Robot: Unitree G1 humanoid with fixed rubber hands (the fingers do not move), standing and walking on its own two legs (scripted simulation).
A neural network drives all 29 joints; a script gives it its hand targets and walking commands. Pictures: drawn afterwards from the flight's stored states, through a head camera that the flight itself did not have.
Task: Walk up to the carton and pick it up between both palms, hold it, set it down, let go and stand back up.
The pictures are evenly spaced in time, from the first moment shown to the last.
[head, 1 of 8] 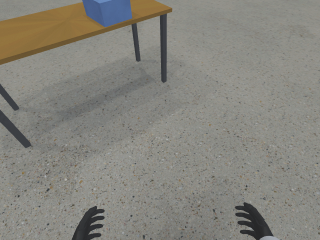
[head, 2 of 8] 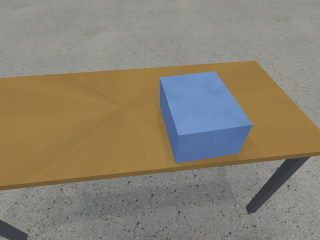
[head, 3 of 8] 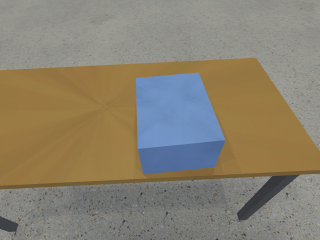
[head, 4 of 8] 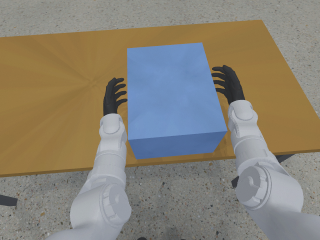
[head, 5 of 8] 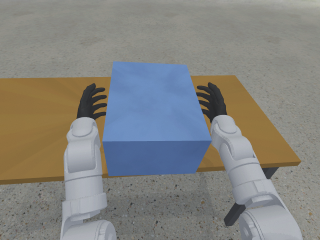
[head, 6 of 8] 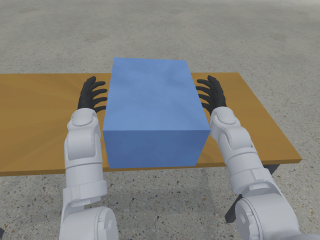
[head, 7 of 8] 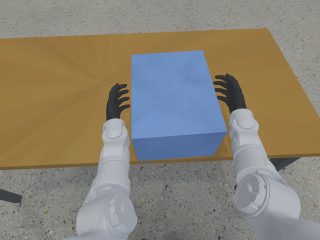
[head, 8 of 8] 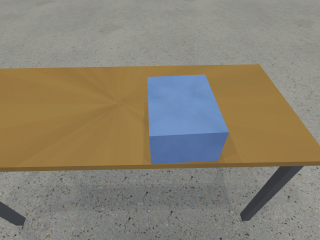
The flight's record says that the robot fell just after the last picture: no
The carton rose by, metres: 0.15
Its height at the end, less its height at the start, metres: +0.00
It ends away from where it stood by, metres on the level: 0.02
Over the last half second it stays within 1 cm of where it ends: yes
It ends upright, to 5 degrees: yes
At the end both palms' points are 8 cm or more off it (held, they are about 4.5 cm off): yes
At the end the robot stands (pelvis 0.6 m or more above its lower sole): yes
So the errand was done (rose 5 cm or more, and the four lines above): yes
